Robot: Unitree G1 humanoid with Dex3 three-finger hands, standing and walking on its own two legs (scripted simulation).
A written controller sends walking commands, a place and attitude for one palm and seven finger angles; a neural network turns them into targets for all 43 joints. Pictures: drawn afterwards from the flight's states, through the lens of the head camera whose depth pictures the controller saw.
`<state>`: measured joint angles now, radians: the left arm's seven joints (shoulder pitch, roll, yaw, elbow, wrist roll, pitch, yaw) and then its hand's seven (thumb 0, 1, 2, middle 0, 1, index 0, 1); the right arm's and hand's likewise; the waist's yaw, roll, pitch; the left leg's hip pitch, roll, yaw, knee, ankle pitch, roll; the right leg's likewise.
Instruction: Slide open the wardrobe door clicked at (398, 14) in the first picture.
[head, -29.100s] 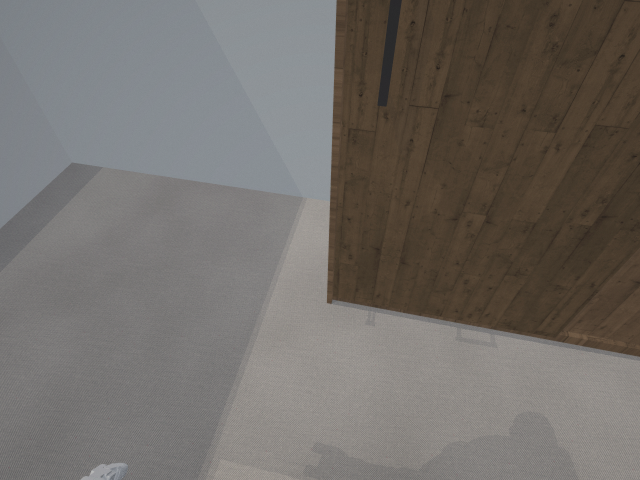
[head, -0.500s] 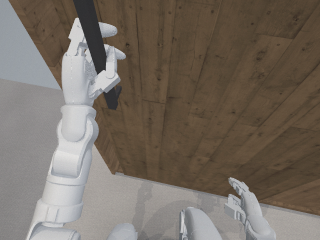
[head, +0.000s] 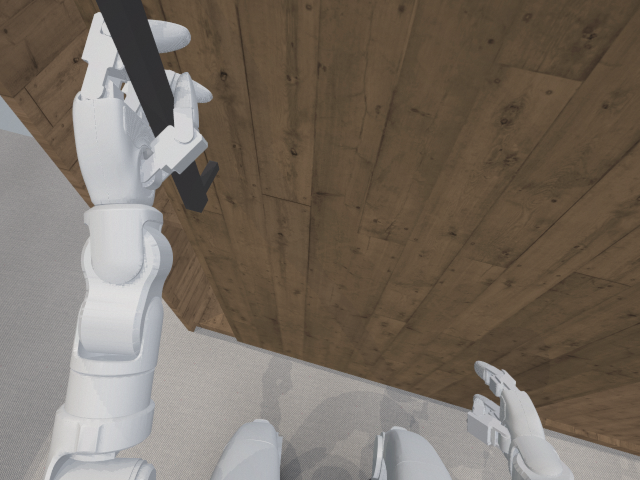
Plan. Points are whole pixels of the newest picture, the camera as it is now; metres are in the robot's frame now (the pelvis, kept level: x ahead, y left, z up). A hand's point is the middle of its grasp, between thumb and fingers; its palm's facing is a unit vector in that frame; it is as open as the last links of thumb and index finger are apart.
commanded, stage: step sideways, sliding the door along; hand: left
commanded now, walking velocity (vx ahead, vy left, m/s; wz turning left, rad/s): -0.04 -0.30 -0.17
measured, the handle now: (169, 84) +0.38 +0.21 +0.24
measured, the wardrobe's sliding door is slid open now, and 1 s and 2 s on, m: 0.15 0.44 0.44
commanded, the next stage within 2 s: stop walking and hold the door there in 1.02 s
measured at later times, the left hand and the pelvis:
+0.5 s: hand (405, 187) +0.32 +0.00 +0.22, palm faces +0.15 -0.99 -0.01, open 5.8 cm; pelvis -0.02 -0.13 +0.00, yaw -3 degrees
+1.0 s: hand (554, 221) +0.31 -0.11 +0.22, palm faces +0.26 -0.97 -0.02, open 5.6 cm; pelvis -0.06 -0.27 +0.00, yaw -5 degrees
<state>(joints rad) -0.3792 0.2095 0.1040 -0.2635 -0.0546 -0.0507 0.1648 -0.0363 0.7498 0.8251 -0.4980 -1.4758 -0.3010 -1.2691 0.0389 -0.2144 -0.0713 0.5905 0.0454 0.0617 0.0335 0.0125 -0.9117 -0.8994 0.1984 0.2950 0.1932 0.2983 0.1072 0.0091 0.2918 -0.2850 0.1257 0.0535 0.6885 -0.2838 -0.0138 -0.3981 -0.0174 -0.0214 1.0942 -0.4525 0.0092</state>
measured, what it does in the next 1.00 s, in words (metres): steps to the right: right foot, then left foot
